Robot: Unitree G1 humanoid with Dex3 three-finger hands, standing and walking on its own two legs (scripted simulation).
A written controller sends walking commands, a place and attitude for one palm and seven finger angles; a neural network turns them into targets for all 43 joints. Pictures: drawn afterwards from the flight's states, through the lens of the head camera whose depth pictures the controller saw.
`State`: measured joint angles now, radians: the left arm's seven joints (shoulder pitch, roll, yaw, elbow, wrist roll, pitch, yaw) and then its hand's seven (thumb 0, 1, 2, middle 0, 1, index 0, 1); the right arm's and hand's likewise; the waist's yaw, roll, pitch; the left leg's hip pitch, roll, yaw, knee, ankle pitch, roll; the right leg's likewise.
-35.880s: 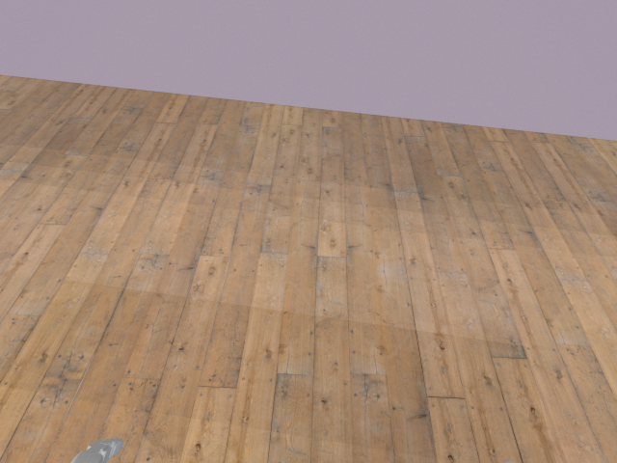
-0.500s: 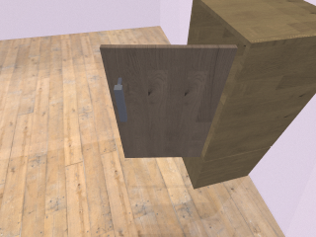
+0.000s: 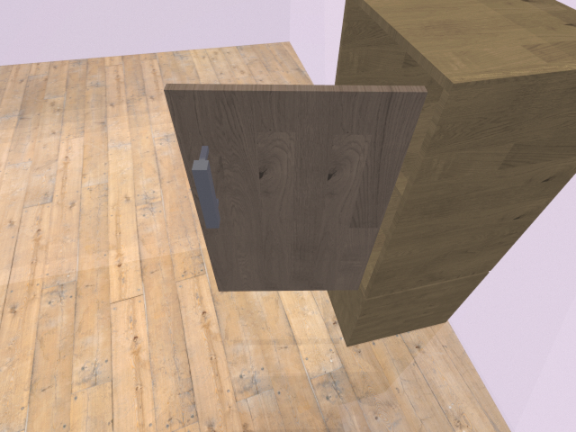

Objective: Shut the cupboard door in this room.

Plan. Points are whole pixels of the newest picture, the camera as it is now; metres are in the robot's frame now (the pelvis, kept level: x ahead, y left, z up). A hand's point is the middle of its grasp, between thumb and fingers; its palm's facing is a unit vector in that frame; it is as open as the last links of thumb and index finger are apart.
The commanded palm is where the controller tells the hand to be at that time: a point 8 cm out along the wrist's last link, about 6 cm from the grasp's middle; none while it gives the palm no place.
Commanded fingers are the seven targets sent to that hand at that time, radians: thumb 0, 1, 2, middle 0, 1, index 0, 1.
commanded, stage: come to a stop and stand still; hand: left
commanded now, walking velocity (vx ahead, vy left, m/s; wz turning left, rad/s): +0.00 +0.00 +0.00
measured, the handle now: (209, 188) +0.49 +0.17 +0.04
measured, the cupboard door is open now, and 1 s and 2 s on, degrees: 77 77 77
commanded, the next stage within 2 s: look again from close up in 0.02 s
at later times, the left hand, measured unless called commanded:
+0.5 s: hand out of the picture +0.00 +0.16 -0.18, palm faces +0.02 -0.98 -0.18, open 7.3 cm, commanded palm none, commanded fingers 0.00 0.90 0.90 -0.20 -0.30 -0.20 -0.30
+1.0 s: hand (177, 359) +0.21 +0.16 +0.00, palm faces +0.19 -0.98 -0.06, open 7.0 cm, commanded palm +0.10 +0.21 -0.06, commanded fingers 0.00 0.90 0.90 -0.42 -0.54 -0.42 -0.54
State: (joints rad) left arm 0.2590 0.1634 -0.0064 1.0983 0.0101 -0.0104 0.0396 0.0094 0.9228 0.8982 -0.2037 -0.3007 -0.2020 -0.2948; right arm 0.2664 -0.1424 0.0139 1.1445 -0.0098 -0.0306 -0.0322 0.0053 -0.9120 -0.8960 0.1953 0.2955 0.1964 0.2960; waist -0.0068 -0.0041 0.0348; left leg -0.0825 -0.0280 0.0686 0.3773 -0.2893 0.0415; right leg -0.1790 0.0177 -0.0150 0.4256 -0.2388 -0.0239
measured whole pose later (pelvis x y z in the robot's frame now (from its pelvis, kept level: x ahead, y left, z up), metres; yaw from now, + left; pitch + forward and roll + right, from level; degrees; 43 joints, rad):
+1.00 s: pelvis -0.02 -0.01 -0.02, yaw +3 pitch +5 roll +1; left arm 0.30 0.14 0.03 0.16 -0.17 -0.28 0.05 0.02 0.93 0.90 -0.27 -0.37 -0.26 -0.37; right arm 0.29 -0.27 -0.03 0.77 0.01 -0.31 -0.03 0.02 -0.92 -0.90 0.20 0.30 0.20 0.30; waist -0.05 0.04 -0.09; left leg -0.38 -0.05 0.03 0.68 -0.39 0.04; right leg -0.45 -0.02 -0.06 0.72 -0.35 -0.03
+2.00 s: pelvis -0.03 -0.01 -0.06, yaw +4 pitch +10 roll -1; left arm 0.43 0.24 0.16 -0.17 -0.28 -0.31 -0.14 0.02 0.89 0.90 -1.17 -1.35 -1.16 -1.34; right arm 0.26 -0.23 0.01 0.47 0.03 -0.21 -0.06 0.02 -0.91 -0.90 0.20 0.30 0.20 0.30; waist 0.01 0.02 -0.11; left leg -0.62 -0.02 0.00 0.95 -0.50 0.03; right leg -0.66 0.00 -0.10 0.91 -0.43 -0.04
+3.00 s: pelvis -0.04 -0.02 -0.04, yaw +5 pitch +6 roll -1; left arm 0.15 0.24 0.16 0.01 -0.26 -0.25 -0.18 0.02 0.89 0.90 -1.31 -1.50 -1.30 -1.50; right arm 0.24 -0.25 0.04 0.58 0.04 -0.24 -0.06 0.01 -0.91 -0.90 0.20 0.30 0.20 0.30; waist 0.01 0.04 -0.06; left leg -0.52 -0.02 -0.02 0.85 -0.44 0.01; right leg -0.55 0.00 -0.11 0.82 -0.38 -0.05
